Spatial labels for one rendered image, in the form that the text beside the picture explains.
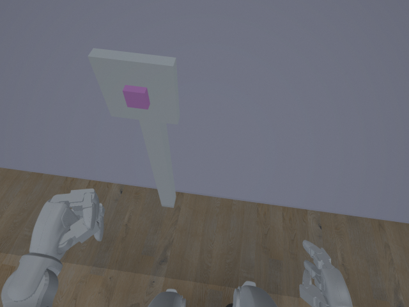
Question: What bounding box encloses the robot right thigh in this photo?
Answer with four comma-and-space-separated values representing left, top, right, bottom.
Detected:
233, 285, 277, 307

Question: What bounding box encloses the robot right hand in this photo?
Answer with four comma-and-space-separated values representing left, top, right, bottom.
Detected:
299, 240, 353, 307

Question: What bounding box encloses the left robot forearm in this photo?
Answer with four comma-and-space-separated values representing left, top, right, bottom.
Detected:
1, 253, 63, 307

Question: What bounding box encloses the robot left hand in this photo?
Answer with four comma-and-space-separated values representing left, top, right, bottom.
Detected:
29, 189, 105, 260

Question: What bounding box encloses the robot right shin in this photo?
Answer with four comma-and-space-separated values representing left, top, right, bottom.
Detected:
242, 281, 256, 287

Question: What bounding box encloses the panel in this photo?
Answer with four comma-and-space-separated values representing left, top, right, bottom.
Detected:
88, 48, 180, 208

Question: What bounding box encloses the button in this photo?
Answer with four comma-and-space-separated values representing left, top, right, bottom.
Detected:
123, 85, 150, 109

